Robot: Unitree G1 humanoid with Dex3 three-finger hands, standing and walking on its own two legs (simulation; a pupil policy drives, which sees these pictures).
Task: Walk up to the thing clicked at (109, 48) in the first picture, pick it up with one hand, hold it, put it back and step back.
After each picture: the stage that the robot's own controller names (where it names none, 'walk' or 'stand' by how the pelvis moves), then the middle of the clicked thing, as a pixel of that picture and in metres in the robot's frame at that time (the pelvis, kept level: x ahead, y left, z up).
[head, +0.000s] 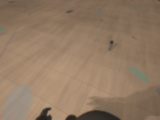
stand; (110, 45) +1.59 -0.45 -0.65
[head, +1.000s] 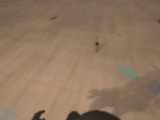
walk; (96, 47) +1.50 -0.01 -0.63
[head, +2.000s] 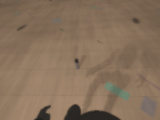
walk; (77, 64) +0.95 +0.29 -0.65
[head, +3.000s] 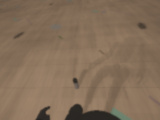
walk; (76, 83) +0.59 +0.26 -0.65
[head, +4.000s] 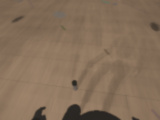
stand; (74, 85) +0.45 +0.20 -0.63
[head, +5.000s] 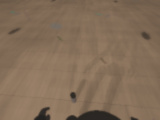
stand; (73, 97) +0.38 +0.19 -0.65
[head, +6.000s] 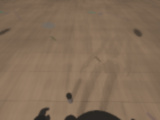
stand; (69, 98) +0.36 +0.22 -0.65
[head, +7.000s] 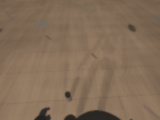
stand; (68, 97) +0.36 +0.24 -0.65
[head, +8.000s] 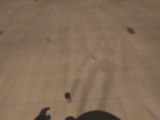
stand; (68, 98) +0.37 +0.24 -0.66
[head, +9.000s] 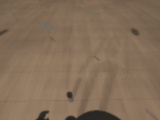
stand; (70, 97) +0.38 +0.22 -0.66
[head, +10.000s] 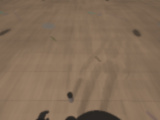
stand; (70, 97) +0.38 +0.22 -0.66
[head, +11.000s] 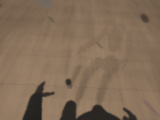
go down; (68, 84) +0.41 +0.20 -0.59
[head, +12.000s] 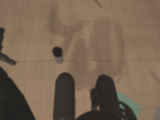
go down; (58, 56) +0.46 +0.24 -0.25
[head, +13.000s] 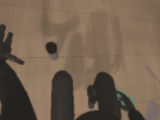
close in; (52, 52) +0.46 +0.25 -0.23
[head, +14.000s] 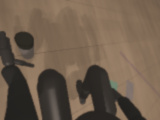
close; (26, 48) +0.44 +0.29 -0.16
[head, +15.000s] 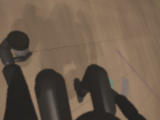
lift; (20, 48) +0.43 +0.30 -0.16
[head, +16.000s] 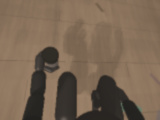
lift; (52, 61) +0.35 +0.27 -0.02
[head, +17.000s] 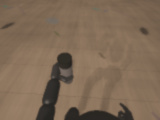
hold; (66, 70) +0.32 +0.15 +0.10
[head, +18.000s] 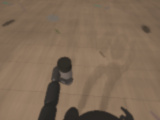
hold; (66, 73) +0.31 +0.16 +0.06
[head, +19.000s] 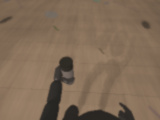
hold; (68, 73) +0.32 +0.15 +0.04
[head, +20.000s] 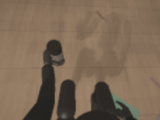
crouch; (57, 55) +0.43 +0.21 -0.04
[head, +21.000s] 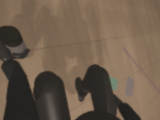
lower; (17, 46) +0.44 +0.30 -0.17
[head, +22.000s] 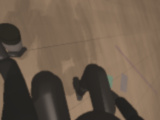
lower; (13, 44) +0.45 +0.31 -0.17
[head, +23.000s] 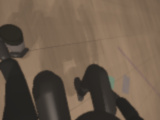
lower; (16, 44) +0.44 +0.31 -0.16
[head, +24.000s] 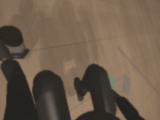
lower; (16, 46) +0.44 +0.31 -0.16
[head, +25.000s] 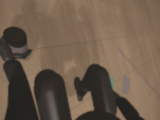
loosen; (19, 46) +0.44 +0.30 -0.16
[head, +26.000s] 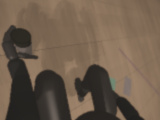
withdraw; (24, 47) +0.44 +0.29 -0.17
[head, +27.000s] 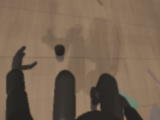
walk; (59, 54) +0.45 +0.24 -0.22
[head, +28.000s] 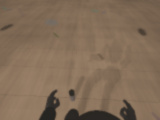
stand; (72, 95) +0.39 +0.17 -0.58
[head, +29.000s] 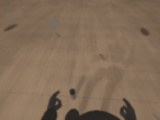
stand; (72, 94) +0.40 +0.18 -0.60
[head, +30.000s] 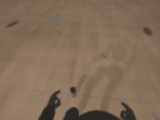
stand; (73, 92) +0.41 +0.18 -0.61
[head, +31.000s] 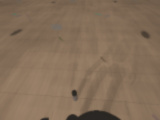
walk; (74, 95) +0.42 +0.19 -0.65
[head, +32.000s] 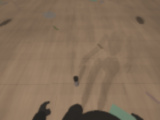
walk; (76, 81) +0.52 +0.19 -0.64
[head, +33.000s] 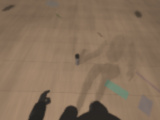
walk; (77, 59) +0.86 +0.17 -0.63
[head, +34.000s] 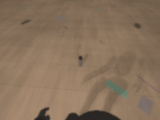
stand; (80, 61) +1.04 +0.18 -0.64
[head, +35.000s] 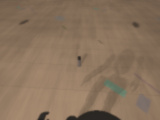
stand; (79, 61) +1.04 +0.20 -0.66
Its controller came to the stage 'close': yes
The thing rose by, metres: 0.69
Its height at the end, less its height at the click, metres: +0.00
